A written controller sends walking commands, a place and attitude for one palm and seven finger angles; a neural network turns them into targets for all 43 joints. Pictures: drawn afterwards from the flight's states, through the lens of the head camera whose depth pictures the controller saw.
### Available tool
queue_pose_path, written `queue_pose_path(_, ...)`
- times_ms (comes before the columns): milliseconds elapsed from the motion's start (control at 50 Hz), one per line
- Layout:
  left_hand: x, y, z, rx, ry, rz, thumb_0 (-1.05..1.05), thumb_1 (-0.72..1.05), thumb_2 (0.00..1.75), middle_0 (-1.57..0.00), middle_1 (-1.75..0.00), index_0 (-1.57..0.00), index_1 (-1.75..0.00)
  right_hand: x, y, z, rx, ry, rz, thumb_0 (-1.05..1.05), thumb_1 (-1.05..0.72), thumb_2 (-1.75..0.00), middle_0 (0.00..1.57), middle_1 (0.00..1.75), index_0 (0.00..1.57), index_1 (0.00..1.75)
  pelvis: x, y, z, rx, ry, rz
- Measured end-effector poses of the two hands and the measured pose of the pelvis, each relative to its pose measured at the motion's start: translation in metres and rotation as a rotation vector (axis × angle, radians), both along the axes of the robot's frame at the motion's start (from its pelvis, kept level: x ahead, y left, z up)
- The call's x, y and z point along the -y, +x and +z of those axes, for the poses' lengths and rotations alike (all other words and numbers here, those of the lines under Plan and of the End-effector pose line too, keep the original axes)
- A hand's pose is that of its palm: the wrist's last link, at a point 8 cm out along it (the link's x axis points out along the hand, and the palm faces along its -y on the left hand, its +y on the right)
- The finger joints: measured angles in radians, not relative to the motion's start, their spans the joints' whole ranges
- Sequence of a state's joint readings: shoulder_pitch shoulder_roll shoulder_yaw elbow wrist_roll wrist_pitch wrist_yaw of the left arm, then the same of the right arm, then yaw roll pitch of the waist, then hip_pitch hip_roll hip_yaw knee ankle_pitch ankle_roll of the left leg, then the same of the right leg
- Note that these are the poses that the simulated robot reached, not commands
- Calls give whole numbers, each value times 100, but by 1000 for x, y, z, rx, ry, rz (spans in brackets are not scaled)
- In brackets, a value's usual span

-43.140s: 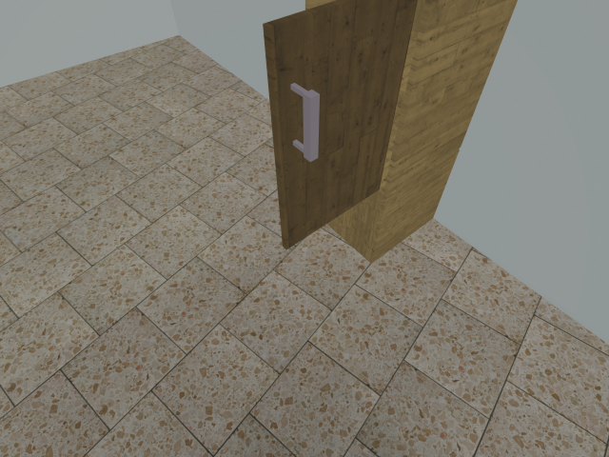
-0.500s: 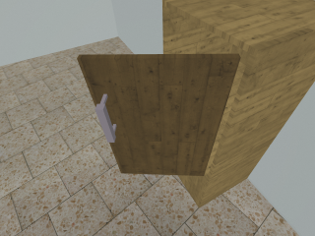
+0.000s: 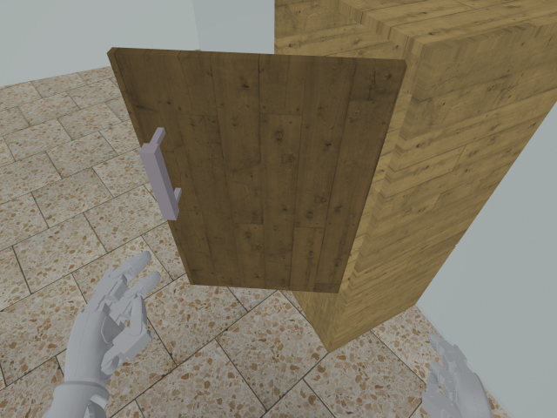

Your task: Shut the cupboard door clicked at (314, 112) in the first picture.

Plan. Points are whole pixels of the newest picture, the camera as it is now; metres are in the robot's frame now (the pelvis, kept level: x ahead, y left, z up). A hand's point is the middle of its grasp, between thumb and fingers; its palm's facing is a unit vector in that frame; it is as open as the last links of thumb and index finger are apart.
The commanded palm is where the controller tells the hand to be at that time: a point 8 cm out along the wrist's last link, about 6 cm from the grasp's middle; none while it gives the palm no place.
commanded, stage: raise the hand and make a fist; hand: left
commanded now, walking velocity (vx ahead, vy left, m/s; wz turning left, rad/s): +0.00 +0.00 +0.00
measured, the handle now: (165, 175) +0.46 +0.19 +0.11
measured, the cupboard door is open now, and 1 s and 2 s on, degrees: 59 59 59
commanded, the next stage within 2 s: bring the fist close to the handle in 1.62 s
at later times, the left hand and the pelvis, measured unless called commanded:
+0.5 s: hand (128, 355) +0.20 +0.20 +0.03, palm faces -0.09 -1.00 +0.01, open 4.3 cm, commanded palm +0.17 +0.26 +0.04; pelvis -0.01 +0.03 -0.03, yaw +0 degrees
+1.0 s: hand (92, 323) +0.22 +0.23 +0.09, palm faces +0.00 -1.00 -0.05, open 3.1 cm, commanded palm +0.19 +0.27 +0.09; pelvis +0.01 +0.03 -0.01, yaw +2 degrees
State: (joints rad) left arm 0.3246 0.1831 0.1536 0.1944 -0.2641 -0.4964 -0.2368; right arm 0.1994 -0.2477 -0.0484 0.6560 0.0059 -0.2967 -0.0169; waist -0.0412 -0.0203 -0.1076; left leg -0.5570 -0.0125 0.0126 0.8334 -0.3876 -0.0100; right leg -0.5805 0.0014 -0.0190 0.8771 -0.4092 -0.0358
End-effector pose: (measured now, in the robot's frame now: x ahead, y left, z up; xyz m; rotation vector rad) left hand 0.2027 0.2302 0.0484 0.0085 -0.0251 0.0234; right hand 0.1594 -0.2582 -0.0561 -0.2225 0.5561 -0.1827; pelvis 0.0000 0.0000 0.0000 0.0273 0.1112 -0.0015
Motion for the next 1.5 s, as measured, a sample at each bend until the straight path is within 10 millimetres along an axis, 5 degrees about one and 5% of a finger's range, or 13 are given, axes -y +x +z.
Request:
queue_pose_path(120, -12, -70, -69, -190, -47, -37, 1, 91, 90, -41, -53, -42, -53, 1, 43, 10, 120, -86, 99, 1, -90, -90, 20, 30, 20, 30, 4, -10, -31, -50, -13, 21)
queue_pose_path(200, -31, -90, -60, -121, -8, 69, 2, 90, 90, -48, -61, -49, -61, -18, 59, -4, 136, -102, 162, 1, -90, -90, 20, 30, 20, 30, 0, -13, -45, -64, -48, 43)
queue_pose_path(300, -25, -57, -13, 146, 37, -15, 3, 90, 90, -57, -71, -58, -71, -54, 54, -34, 87, -32, 198, 1, -90, -90, 20, 30, 20, 30, -9, -17, -54, -63, -81, 55)
queue_pose_path(400, -7, -14, -17, -30, 16, -206, 2, 90, 90, -66, -81, -67, -80, -80, 20, -49, -15, 89, 120, 1, -90, -90, 21, 30, 20, 30, -19, -17, -44, -64, -74, 32)
queue_pose_path(480, -17, -13, -18, -189, -10, -155, 2, 90, 90, -73, -89, -74, -88, -83, -9, -46, -86, 121, 43, 1, -90, -90, 21, 30, 20, 31, -26, -9, -30, -60, -58, 9)
queue_pose_path(580, -48, -25, 8, -74, 23, 27, 2, 90, 90, -83, -99, -83, -98, -74, -23, -44, -141, 68, 46, 1, -89, -90, 21, 30, 20, 30, -33, -2, -25, -59, -60, 13)
queue_pose_path(780, -29, -17, 4, -74, 21, -142, 2, 90, 90, -101, -119, -102, -118, -60, 5, -23, -51, -11, 62, 1, -90, -90, 21, 30, 20, 30, -39, -2, -24, -43, -72, 26)
queue_pose_path(980, -51, -7, 49, 32, 41, -7, 2, 90, 90, -119, -138, -120, -138, -78, 34, 2, 42, 44, 127, 1, -90, -90, 20, 30, 20, 30, -34, 7, -9, 3, -70, 34)
queue_pose_path(1120, -34, 0, 39, -83, 34, -98, 2, 90, 90, -126, -146, -127, -146, -76, 30, 2, 15, 52, 139, 1, -90, -90, 21, 30, 20, 30, -28, 9, -2, 23, -62, 34)
queue_pose_path(1280, -46, 13, 79, 58, 64, -22, 2, 90, 90, -129, -149, -130, -149, -60, 18, -2, -26, 55, 117, 1, -90, -90, 21, 30, 20, 30, -20, 12, 5, 46, -55, 36)
queue_pose_path(1440, -24, 14, 50, -108, 13, -104, 2, 90, 90, -129, -150, -130, -149, -43, 13, 0, -24, 40, 78, 1, -90, -90, 21, 30, 20, 30, -16, 13, 8, 43, -41, 22)
queue_pose_path(1500, -25, 11, 54, -66, 19, -74, 2, 90, 90, -129, -150, -130, -149, -39, 13, 3, -20, 24, 77, 1, -90, -90, 21, 30, 20, 30, -14, 13, 8, 46, -39, 21)
